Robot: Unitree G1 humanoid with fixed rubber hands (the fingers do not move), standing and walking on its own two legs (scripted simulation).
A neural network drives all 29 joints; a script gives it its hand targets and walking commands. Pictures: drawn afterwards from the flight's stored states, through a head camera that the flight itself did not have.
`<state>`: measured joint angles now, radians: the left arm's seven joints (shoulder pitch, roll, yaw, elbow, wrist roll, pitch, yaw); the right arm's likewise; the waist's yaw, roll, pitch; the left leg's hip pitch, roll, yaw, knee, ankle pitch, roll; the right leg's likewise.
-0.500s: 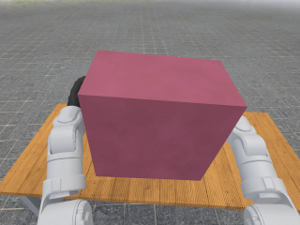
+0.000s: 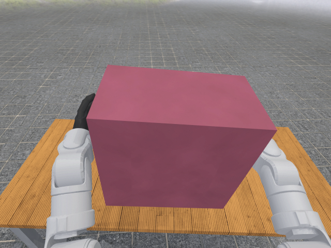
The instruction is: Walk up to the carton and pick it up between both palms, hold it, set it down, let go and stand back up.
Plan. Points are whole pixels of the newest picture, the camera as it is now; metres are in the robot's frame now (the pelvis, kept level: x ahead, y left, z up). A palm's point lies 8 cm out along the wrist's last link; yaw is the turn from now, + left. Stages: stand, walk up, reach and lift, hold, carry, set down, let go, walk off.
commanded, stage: hold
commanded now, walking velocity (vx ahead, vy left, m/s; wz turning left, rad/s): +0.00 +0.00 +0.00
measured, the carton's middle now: (171, 144) +0.33 -0.01 +0.14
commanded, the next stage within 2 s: set down in 1.40 s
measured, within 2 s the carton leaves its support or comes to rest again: neither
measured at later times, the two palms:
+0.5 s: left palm (80, 127) +0.34 +0.19 +0.19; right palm (252, 134) +0.34 -0.20 +0.16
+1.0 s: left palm (76, 131) +0.33 +0.20 +0.18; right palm (248, 135) +0.33 -0.19 +0.16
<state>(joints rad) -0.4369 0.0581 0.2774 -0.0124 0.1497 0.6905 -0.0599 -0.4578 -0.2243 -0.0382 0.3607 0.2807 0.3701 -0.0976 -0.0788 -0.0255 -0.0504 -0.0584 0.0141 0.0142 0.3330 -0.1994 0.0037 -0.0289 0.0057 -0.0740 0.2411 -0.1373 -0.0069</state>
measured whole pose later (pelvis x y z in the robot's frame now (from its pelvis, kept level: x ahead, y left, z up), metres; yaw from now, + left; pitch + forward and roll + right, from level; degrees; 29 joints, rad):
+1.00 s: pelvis -0.01 +0.00 +0.00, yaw +1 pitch -4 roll -1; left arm -0.49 0.09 0.30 0.07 0.13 0.67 -0.07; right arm -0.51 -0.18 -0.07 0.42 0.24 0.37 -0.10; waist -0.06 -0.04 -0.05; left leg -0.09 0.01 0.00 0.32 -0.17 0.00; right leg -0.06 0.00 -0.09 0.25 -0.12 -0.01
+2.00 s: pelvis +0.00 -0.01 +0.00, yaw +1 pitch -2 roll +0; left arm -0.49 0.06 0.28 0.22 0.12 0.33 -0.08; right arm -0.41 -0.13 -0.16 0.49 0.06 0.02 -0.05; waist 0.01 -0.02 0.02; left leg -0.10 0.01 0.00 0.32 -0.18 0.00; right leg -0.08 0.00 -0.09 0.27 -0.15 -0.01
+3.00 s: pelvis +0.01 -0.01 +0.00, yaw +1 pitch +4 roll -1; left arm -0.62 0.08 0.27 0.73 0.14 0.01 -0.03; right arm -0.52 -0.13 -0.30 0.83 -0.08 -0.17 0.00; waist 0.01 -0.04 -0.02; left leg -0.20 0.01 0.00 0.30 -0.16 -0.01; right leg -0.18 0.01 -0.09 0.24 -0.13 -0.02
